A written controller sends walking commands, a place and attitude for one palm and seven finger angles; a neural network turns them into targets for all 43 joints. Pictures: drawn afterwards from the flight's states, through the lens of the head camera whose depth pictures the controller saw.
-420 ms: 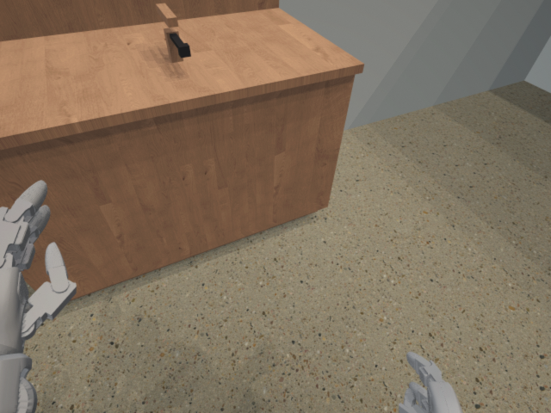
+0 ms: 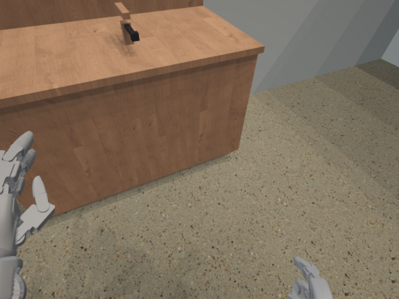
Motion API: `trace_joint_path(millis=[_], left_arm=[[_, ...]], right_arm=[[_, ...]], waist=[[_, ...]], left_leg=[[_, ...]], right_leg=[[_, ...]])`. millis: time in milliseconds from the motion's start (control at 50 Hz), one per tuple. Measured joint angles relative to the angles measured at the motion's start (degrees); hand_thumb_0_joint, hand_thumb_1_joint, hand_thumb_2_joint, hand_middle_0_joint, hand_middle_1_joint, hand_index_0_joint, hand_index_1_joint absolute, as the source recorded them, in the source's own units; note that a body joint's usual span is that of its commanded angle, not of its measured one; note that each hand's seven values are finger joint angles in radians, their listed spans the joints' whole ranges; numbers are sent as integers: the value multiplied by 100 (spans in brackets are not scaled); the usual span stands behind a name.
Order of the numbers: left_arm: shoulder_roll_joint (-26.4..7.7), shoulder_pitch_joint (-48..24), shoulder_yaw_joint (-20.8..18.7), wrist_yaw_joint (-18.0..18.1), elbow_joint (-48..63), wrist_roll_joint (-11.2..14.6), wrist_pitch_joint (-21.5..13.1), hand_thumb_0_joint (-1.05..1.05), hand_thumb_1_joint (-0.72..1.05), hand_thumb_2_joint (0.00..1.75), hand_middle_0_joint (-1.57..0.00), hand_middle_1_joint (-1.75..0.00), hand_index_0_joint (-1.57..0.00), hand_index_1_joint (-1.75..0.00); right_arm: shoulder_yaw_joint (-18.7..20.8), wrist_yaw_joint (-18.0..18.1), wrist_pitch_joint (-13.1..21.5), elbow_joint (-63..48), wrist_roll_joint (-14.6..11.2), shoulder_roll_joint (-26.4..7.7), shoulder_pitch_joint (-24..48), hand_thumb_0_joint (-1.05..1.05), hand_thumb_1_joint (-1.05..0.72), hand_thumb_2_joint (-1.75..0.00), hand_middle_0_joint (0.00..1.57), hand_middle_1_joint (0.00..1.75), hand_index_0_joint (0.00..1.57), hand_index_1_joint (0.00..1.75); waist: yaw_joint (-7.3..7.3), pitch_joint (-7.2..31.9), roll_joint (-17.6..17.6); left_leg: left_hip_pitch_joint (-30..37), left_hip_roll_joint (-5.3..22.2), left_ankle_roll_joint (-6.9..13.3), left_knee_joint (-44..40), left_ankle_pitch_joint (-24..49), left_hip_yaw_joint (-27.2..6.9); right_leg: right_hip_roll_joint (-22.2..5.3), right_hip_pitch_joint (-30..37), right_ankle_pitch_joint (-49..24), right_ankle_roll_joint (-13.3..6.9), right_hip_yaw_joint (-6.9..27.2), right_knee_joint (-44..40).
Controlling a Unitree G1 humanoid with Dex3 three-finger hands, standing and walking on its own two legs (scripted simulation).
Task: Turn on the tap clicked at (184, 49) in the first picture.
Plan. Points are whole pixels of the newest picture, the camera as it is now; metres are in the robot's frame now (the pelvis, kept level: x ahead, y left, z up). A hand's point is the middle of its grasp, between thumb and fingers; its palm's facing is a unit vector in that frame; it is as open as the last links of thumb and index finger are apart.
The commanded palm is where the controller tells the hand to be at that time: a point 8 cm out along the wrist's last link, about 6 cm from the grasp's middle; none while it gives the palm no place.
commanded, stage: walk to a spot facing it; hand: left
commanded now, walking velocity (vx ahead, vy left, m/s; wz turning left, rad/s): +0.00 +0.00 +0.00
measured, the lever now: (134, 36) +0.97 +0.32 +0.10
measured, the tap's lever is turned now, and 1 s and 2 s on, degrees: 0 0 0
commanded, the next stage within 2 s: turn to face it in 1.10 s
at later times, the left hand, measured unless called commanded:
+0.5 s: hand (109, 172) +0.28 +0.18 +0.16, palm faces +0.32 -0.88 -0.34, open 7.4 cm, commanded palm +0.23 +0.23 +0.18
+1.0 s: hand (185, 107) +0.45 +0.07 +0.17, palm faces +0.08 -0.86 -0.50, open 7.4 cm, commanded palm +0.40 +0.13 +0.18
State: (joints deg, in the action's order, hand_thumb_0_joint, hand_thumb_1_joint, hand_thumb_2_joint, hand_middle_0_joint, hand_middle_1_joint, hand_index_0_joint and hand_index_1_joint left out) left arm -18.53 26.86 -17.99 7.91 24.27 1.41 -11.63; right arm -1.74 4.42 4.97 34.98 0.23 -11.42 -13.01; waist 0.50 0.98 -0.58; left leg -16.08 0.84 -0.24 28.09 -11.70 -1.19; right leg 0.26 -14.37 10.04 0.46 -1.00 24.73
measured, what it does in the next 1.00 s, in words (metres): walks ahead, turning right: left foot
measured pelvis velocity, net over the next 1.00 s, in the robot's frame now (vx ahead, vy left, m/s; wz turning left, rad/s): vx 0.15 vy -0.08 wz -0.36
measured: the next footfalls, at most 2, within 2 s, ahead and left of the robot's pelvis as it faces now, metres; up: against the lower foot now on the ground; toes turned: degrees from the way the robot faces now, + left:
left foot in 0.66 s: +0.18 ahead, +0.10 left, +0.00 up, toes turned -2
right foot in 1.02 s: +0.23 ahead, -0.23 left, +0.00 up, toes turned -31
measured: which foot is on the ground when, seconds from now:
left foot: down 0.00-0.40, up 0.42-0.64, down 0.66-1.00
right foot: down 0.00-0.68, up 0.70-1.00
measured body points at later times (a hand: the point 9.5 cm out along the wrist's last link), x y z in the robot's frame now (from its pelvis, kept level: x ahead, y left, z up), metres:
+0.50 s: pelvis +0.04 -0.03 -0.01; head +0.04 -0.03 +0.44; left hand +0.25 +0.22 +0.17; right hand +0.17 -0.28 -0.11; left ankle +0.03 +0.10 -0.69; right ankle +0.03 -0.12 -0.74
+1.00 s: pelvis +0.15 -0.08 -0.01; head +0.18 -0.10 +0.44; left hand +0.44 +0.11 +0.20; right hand +0.23 -0.31 -0.11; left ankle +0.14 +0.10 -0.74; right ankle +0.19 -0.20 -0.72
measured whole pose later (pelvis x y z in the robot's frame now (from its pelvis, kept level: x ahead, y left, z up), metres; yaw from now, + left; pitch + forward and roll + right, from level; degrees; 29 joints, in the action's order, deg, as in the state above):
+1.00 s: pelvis +0.15 -0.08 -0.01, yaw -20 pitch +1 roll -1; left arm -23.0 26.5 -22.9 7.6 28.4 0.4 -14.1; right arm -2.4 2.8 6.2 33.1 0.9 -7.1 -14.5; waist -0.9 -2.6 -2.6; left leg -8.8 13.8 -5.2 32.5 -21.5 14.8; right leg -3.6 -26.4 16.8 0.7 -11.2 40.0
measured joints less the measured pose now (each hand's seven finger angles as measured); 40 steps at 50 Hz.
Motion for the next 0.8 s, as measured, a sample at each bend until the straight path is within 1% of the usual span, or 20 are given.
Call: trace_joint_path(millis=[100, 160, 200, 260, 320, 360, 380, 400, 440, 480, 500, 520, 540, 580, 620, 660, 680, 720, 760, 800], left_arm=[[16, -12, 12, 3, -34, -1, 4, 1, 89, 90, -21, -30, -21, -30], [8, -6, -9, 17, -19, -6, 7, 1, 89, 90, -21, -30, -21, -30], [17, 9, -36, 37, -1, -10, 15, 1, 89, 90, -21, -30, -21, -30], [41, -25, -92, 84, 9, -32, 23, 1, 89, 90, -21, -30, -21, -30], [18, -106, -176, 107, -37, -50, 13, 1, 89, 90, -21, -30, -21, -30], [18, -163, -188, 99, -67, -68, 16, 1, 89, 90, -21, -30, -21, -30], [22, -197, -169, 87, -66, -80, 19, 1, 89, 90, -21, -30, -21, -30], [6, -222, -148, 72, -41, -93, 13, 1, 89, 90, -21, -30, -21, -30], [40, -320, -44, 43, -31, -103, -27, 1, 89, 90, -21, -30, -21, -30], [125, -340, 46, 30, -12, -99, -84, 1, 89, 90, -21, -30, -21, -30], [137, -296, 51, 21, 23, -101, -118, 1, 89, 90, -21, -30, -21, -30], [118, -230, 29, 14, 72, -99, -155, 1, 89, 90, -21, -30, -21, -30], [76, -152, -13, 13, 129, -94, -194, 1, 89, 90, -21, -30, -21, -30], [-38, -13, -125, 22, 266, -76, -253, 1, 89, 90, -21, -30, -21, -30], [-117, 66, -221, 47, 383, -50, -300, 1, 89, 90, -21, -30, -21, -30], [-152, 84, -281, 77, 469, -26, -338, 1, 89, 90, -21, -30, -21, -30], [-186, 58, -331, 94, 487, -13, -354, 1, 89, 90, -21, -30, -21, -30], [-204, -81, -413, 126, 337, 3, -374, 1, 89, 90, -21, -30, -21, -30], [-179, -212, -425, 115, 133, -12, -323, 1, 89, 90, -21, -30, -21, -30], [-146, -295, -375, 87, 86, -44, -236, 1, 89, 90, -21, -30, -21, -30]], right_arm=[[8, 5, 1, 11, 1, -14, 0, 2, -90, -90, 21, 30, 20, 30], [5, 3, -1, 7, 14, -13, 6, 2, -90, -90, 21, 30, 20, 30], [7, 12, -10, -14, 26, -6, -4, 2, -90, -90, 21, 30, 20, 30], [7, 46, -1, -65, 32, 25, -33, 2, -90, -90, 21, 30, 20, 30], [-2, 57, 37, -71, 49, 102, -39, 2, -90, -90, 21, 30, 20, 30], [-12, 31, 59, -59, 63, 129, -52, 2, -90, -90, 21, 30, 20, 30], [-13, 8, 63, -58, 61, 122, -70, 2, -90, -90, 21, 30, 20, 30], [-11, -18, 57, -58, 55, 117, -94, 2, -90, -90, 21, 30, 20, 30], [22, -67, 23, 46, 40, 68, -107, 2, -90, -90, 21, 30, 20, 30], [48, -96, -32, 177, 36, -21, -93, 2, -90, -90, 21, 30, 20, 30], [58, -103, -70, 219, 35, -55, -87, 2, -90, -90, 21, 30, 20, 30], [69, -101, -110, 239, 35, -77, -88, 2, -90, -90, 21, 30, 20, 30], [80, -95, -145, 236, 34, -90, -99, 2, -90, -90, 21, 30, 20, 30], [104, -81, -184, 177, 35, -107, -146, 2, -90, -90, 21, 30, 20, 30], [124, -57, -174, 88, 46, -149, -199, 2, -90, -90, 20, 30, 20, 30], [147, -21, -124, -28, 50, -227, -248, 2, -90, -90, 20, 30, 20, 30], [168, 1, -95, -62, 49, -228, -227, 2, -90, -90, 20, 30, 20, 30], [183, 31, -73, -43, 41, -117, -79, 2, -90, -90, 20, 30, 20, 30], [147, 10, -11, -13, 59, 21, 39, 2, -90, -90, 20, 30, 20, 30], [80, -47, 66, -5, 52, 161, 91, 2, -90, -90, 20, 30, 20, 30]], waist=[[8, -6, -9], [47, 2, 21], [79, 40, 32], [80, 90, 29], [66, 81, 30], [52, 61, -39], [47, 53, -94], [44, 73, -97], [31, 100, -61], [5, 76, -39], [-17, 62, -18], [-41, 51, 18], [-62, 45, 64], [-71, 36, 173], [-52, 16, 235], [-12, -3, 204], [-1, -23, 241], [46, -96, 372], [8, -103, 338], [-21, -111, 268]], left_leg=[[-18, 7, 1, 10, -1, 0], [-38, 19, 3, 54, -35, 59], [-78, 53, 18, 165, -153, 135], [-134, 124, 32, 342, -289, 224], [-147, 227, -35, 589, -483, 297], [-147, 358, -112, 811, -662, 317], [-163, 436, -143, 961, -774, 310], [-232, 472, -103, 1186, -1033, 322], [-566, 397, -93, 2105, -1506, 250], [-924, 302, -131, 3023, -1561, 192], [-1048, 287, -149, 3240, -1518, 212], [-1127, 290, -157, 3266, -1462, 257], [-1159, 307, -154, 3119, -1397, 315], [-1082, 348, -126, 2431, -1241, 450], [-835, 365, -99, 1525, -931, 577], [-430, 393, -35, 607, -658, 718], [-338, 382, 3, 464, -289, 797], [-254, 375, 12, 697, -349, 1037], [-104, 456, -8, 695, -541, 1169], [75, 567, -56, 528, -578, 1266]], right_leg=[[7, -9, -11, 1, 1, -12], [17, -79, 26, -11, 58, 83], [49, -195, 288, -39, 127, 311], [110, -383, 939, -103, 192, 757], [110, -484, 1329, -106, 42, 1144], [143, -432, 1186, -142, -99, 1152], [181, -395, 941, -194, -159, 1117], [206, -416, 667, -262, -169, 1137], [219, -476, 764, -355, -162, 1308], [233, -368, 883, -390, -131, 1186], [239, -291, 859, -384, -101, 1059], [237, -215, 804, -363, -61, 925], [233, -147, 762, -357, -16, 803], [217, -47, 733, -349, 95, 642], [214, 23, 794, -313, 204, 628], [265, 28, 987, -250, 307, 850], [256, -42, 1152, -223, 380, 1120], [155, -420, 1687, -159, 341, 2295], [73, -925, 1814, -94, 113, 3547], [-78, -1370, 1656, -24, -125, 4206]])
